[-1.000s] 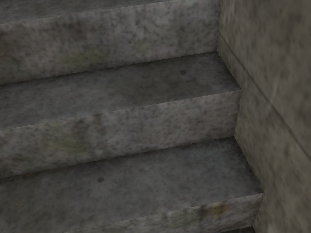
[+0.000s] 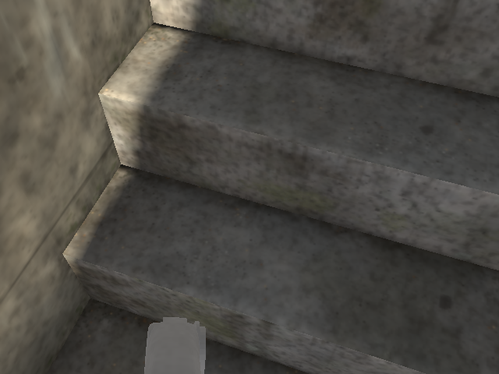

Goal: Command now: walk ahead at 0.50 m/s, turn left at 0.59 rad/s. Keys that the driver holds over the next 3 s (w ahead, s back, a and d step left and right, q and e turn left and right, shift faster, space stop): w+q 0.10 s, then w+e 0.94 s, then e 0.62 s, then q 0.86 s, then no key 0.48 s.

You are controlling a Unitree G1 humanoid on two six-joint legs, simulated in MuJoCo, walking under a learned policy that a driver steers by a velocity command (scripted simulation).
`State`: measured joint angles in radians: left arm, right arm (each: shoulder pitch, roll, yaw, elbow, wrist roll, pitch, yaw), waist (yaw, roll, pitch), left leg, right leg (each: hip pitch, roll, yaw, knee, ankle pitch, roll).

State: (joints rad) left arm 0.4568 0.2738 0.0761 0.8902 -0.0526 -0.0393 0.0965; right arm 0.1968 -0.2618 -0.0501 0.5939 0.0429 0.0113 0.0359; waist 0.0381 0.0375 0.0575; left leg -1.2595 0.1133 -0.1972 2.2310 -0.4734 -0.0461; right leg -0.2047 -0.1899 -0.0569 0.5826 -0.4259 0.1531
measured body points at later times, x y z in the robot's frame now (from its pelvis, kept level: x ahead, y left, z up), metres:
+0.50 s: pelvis +0.06 +0.25 +0.03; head +0.07 +0.32 +0.48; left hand +0.26 +0.39 -0.09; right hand -0.11 +0.01 -0.06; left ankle +0.09 +0.32 -0.71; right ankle +0.10 +0.08 -0.33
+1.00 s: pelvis +0.08 +0.27 +0.05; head +0.12 +0.33 +0.49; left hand +0.26 +0.42 -0.09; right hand +0.09 -0.04 -0.03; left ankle +0.09 +0.32 -0.71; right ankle +0.17 +0.09 -0.25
